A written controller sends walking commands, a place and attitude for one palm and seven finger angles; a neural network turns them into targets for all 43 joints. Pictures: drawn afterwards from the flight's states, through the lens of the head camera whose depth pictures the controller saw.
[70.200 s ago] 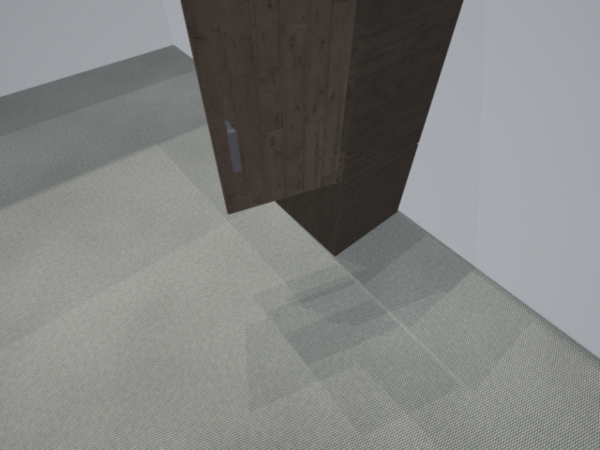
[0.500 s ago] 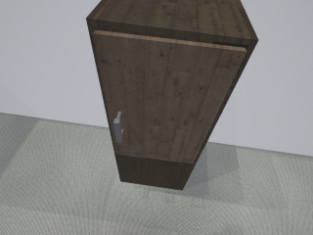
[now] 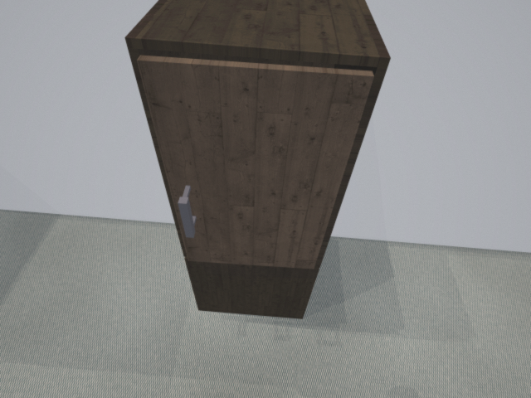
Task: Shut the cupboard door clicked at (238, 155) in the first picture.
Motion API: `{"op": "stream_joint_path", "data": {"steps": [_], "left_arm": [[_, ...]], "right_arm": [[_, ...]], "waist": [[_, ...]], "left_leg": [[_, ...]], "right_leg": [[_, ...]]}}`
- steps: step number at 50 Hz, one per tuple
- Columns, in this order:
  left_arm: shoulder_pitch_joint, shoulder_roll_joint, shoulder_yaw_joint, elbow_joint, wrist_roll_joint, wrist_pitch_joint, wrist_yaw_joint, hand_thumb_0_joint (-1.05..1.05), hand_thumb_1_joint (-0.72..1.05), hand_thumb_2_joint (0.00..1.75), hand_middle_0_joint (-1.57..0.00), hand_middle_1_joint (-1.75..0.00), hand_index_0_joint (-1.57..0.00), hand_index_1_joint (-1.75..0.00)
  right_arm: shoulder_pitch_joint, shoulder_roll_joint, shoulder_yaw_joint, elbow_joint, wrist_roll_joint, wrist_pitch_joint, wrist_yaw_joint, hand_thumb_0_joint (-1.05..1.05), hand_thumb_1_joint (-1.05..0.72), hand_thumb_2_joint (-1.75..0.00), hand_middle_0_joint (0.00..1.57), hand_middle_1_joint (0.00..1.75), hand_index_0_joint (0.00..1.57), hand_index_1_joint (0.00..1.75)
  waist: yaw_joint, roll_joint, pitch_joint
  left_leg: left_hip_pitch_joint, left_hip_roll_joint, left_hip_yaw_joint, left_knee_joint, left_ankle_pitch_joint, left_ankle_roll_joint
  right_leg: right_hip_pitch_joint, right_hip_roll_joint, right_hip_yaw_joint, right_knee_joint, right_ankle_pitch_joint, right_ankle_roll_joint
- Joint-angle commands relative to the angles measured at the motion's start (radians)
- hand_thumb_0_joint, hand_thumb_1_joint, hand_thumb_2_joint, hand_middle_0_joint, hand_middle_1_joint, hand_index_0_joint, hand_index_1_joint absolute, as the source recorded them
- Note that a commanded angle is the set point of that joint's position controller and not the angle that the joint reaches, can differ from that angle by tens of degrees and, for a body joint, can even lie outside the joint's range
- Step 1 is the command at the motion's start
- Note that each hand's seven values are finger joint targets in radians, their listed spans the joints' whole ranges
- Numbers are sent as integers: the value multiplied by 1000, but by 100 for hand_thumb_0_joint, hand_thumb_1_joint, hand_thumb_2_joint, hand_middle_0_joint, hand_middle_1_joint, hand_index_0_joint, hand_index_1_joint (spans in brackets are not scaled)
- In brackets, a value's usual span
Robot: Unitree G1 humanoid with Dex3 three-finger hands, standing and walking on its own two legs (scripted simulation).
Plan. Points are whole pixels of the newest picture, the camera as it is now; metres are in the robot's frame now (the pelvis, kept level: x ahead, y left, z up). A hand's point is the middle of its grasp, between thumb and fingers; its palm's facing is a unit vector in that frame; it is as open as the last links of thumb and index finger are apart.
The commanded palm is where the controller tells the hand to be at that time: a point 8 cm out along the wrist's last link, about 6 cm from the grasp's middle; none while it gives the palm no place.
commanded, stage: come to a stop and stand still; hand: left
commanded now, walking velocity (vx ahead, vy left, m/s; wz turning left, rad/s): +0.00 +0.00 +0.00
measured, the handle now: (188, 212) +0.51 +0.19 -0.09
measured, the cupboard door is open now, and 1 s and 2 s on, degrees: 1 1 1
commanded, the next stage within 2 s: look again from close up in 0.04 s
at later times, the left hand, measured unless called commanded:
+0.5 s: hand out of the picture +0.04 +0.20 -0.18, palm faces -0.01 -0.98 -0.21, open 7.4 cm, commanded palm none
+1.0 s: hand (158, 309) +0.24 +0.18 +0.00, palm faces +0.12 -0.99 -0.01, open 6.9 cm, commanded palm +0.15 +0.24 -0.08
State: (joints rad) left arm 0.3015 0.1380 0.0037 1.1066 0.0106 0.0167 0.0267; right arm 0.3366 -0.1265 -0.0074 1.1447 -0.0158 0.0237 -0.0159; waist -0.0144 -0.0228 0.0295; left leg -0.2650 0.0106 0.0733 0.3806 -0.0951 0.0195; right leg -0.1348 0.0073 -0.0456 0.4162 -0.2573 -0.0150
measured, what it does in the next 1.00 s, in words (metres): stands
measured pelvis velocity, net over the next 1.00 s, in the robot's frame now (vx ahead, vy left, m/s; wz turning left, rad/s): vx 0.02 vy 0.00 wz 0.02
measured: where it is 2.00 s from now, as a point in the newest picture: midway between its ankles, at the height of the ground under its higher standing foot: outside the picture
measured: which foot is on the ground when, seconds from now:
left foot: down 0.00-1.00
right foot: down 0.00-1.00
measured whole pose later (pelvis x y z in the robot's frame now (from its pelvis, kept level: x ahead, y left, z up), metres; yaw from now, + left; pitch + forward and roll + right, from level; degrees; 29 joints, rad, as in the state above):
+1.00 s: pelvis +0.02 +0.00 -0.05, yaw +1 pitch +6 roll +1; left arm 0.33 0.15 0.11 0.16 -0.22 -0.39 -0.10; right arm 0.24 -0.24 -0.03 0.71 0.02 -0.29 0.00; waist -0.04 0.01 -0.13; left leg -0.62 -0.03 0.06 0.83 -0.33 0.03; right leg -0.57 -0.02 -0.06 0.89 -0.43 -0.04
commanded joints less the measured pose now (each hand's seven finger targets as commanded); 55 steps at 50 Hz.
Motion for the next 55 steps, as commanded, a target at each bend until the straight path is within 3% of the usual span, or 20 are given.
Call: {"op": "stream_joint_path", "data": {"steps": [1, 6, 7, 8, 9, 10, 19, 36, 37, 38, 39, 40, 41, 42, 44, 45, 47, 49, 51, 55], "left_arm": [[77, 90, 19, -17, -1, -21, 11, 0, 90, 90, -20, -30, -20, -30], [90, 73, 13, -4, -2, -27, 13, 0, 90, 90, -20, -30, -20, -30], [158, 85, -8, 4, 25, -62, 45, 0, 90, 90, -20, -30, -20, -30], [89, 146, 3, -45, 12, -67, 38, 0, 90, 90, -20, -30, -20, -30], [47, 136, 7, -67, 11, -65, 31, 0, 90, 90, -20, -30, -20, -30], [38, 134, 7, -69, 10, -73, 31, 0, 90, 90, -20, -30, -20, -30], [109, 73, -3, -59, 10, -48, 24, 0, 90, 90, -20, -30, -20, -30], [57, 159, 6, -72, 8, -44, 18, 0, 90, 90, -20, -30, -20, -30], [87, 130, -2, -62, 20, -48, 53, 0, 90, 90, -20, -30, -20, -30], [-767, 731, 441, -1742, -106, -316, 78, 0, 90, 90, -20, -30, -20, -30], [-22, 210, 27, -1406, -132, -239, 72, 0, 90, 90, -22, -32, -22, -32], [21, 215, 103, -1387, -176, -186, 112, 0, 90, 90, -24, -34, -24, -34], [237, -81, -84, -1089, -165, -79, 86, 0, 90, 90, -25, -36, -25, -36], [-15, -6, -66, -1286, -178, -118, 81, 0, 90, 90, -27, -38, -27, -38], [107, 29, 21, -1042, -170, -202, 36, 0, 90, 90, -31, -42, -31, -42], [269, 55, 96, -879, -179, -253, -2, 0, 90, 90, -33, -44, -33, -44], [364, 59, 160, -856, -241, -416, -124, 0, 90, 90, -36, -48, -36, -48], [346, 90, 177, -853, -276, -577, -276, 0, 90, 90, -40, -52, -40, -52], [309, 151, 224, -825, -293, -653, -384, 0, 90, 90, -44, -56, -44, -56], [124, 272, 306, -1103, -336, -663, -409, 0, 90, 90, -51, -64, -51, -64]], "right_arm": [[33, -87, -14, -36, -1, -23, -13, 0, -90, -90, 20, 30, 20, 30], [44, -75, -11, -26, 3, -27, -17, 0, -90, -90, 20, 30, 20, 30], [-88, -118, -6, -96, 0, -48, 0, 0, -90, -90, 20, 30, 20, 30], [-4, -71, -7, -120, 3, -36, 9, 0, -90, -90, 20, 30, 20, 30], [27, -73, -13, -101, -5, -29, 10, 0, -90, -90, 20, 30, 20, 30], [65, -70, -9, -98, -8, -35, 14, 0, -90, -90, 20, 30, 20, 30], [10, -126, -10, -138, -2, -50, 0, 0, -90, -90, 20, 30, 20, 30], [-62, -179, -11, -109, 4, -67, -7, 0, -90, -90, 20, 30, 20, 30], [-97, -191, -9, -171, 12, -58, -4, 0, -90, -90, 20, 30, 20, 30], [1, -386, -67, -442, 39, -247, -69, 0, -90, -90, 20, 30, 20, 30], [-83, -246, 20, -441, 93, -347, -95, 0, -90, -90, 20, 30, 20, 30], [-93, -248, 0, -393, 69, -368, -91, 0, -90, -90, 20, 30, 20, 30], [-94, -185, -1, -372, 60, -364, -46, 0, -90, -90, 20, 30, 20, 30], [-83, -248, -43, -456, 55, -371, -18, 0, -90, -90, 20, 30, 20, 30], [-145, -243, -48, -510, 46, -384, -10, 0, -90, -90, 20, 30, 20, 30], [-149, -237, -60, -525, 54, -375, -2, 0, -90, -90, 20, 30, 20, 30], [-186, -235, -64, -583, 31, -359, 11, 0, -90, -90, 20, 30, 20, 30], [-222, -242, -85, -619, 23, -349, 13, 0, -90, -90, 20, 30, 20, 30], [-232, -242, -93, -671, 39, -340, 23, 0, -90, -90, 20, 30, 20, 30], [-252, -243, -90, -773, 43, -332, 14, 0, -90, -90, 20, 30, 20, 30]], "waist": [[14, 35, 57], [11, 26, 68], [58, 72, 109], [-28, 44, 38], [-43, 81, 59], [-50, 114, -1], [15, -14, 82], [18, 47, -35], [18, 38, 47], [-145, 139, -313], [-18, 467, -479], [17, 367, -469], [-28, 238, -266], [-43, 179, -153], [-31, -6, 44], [0, -85, 74], [51, -249, -49], [59, -379, -80], [65, -275, -115], [94, 129, -276]], "left_leg": [[47, 94, -136, -99, -225, -14], [58, 100, -129, -87, -178, -15], [-13, 79, -85, 151, -77, -32], [19, 56, -82, 166, -197, -24], [27, 51, -77, 168, -203, -17], [50, 59, -86, 156, -125, -14], [-74, 102, -183, -31, -256, 40], [110, 108, -109, 21, 94, 38], [66, 137, -110, 158, 190, 15], [444, 77, -178, 194, 285, -3], [561, 110, -223, 158, 381, -39], [457, 108, -225, 82, 432, -100], [276, 103, -223, 0, 271, -77], [106, 88, -213, 44, 29, -57], [-189, 17, -181, 164, -333, -39], [-263, -13, -147, 231, -329, -39], [-386, -29, -108, 389, -274, -38], [-564, -38, -85, 531, -309, -45], [-646, -46, -72, 608, -338, -41], [-675, -46, -59, 707, -381, -17]], "right_leg": [[-144, -108, 116, -136, -143, -13], [-150, -109, 118, -133, -98, -13], [-162, -145, 175, -142, 155, -24], [-211, -191, 217, -174, -153, -57], [-259, -174, 202, -157, -262, -74], [-221, -154, 157, -104, -156, -76], [-160, -63, 91, 22, -104, -39], [-81, -98, 109, -6, 118, -17], [-148, -112, 128, -41, 147, -6], [-227, -20, -32, 208, 293, -9], [-309, 9, -50, 404, -1, 1], [-278, 8, -31, 419, -73, -7], [-400, -6, -22, 380, -131, 6], [-381, -17, -20, 327, -111, -5], [-453, -15, -53, 207, -143, -12], [-488, -16, -44, 177, -217, -18], [-546, -16, -21, 281, -260, -24], [-578, -49, 92, 354, -263, -2], [-573, -69, 177, 409, -259, -1], [-654, -48, 225, 484, -456, -28]]}}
